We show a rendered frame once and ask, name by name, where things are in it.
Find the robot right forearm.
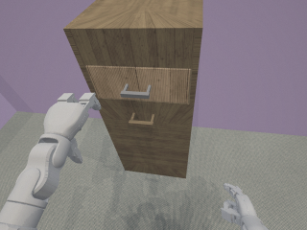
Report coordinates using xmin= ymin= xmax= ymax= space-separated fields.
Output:
xmin=240 ymin=215 xmax=269 ymax=230

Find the drawer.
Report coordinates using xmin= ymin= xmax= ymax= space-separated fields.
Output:
xmin=85 ymin=65 xmax=191 ymax=104

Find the left robot hand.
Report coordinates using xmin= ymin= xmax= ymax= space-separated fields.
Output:
xmin=43 ymin=92 xmax=101 ymax=164

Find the handle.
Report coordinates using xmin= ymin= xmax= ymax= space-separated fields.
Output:
xmin=120 ymin=83 xmax=152 ymax=99
xmin=129 ymin=120 xmax=154 ymax=127

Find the robot left forearm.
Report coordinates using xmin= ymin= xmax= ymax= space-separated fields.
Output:
xmin=0 ymin=133 xmax=72 ymax=230

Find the right robot hand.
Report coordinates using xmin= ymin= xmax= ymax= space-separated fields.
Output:
xmin=221 ymin=183 xmax=257 ymax=226

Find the cabinet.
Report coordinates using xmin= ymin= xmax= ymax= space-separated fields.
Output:
xmin=63 ymin=0 xmax=203 ymax=179

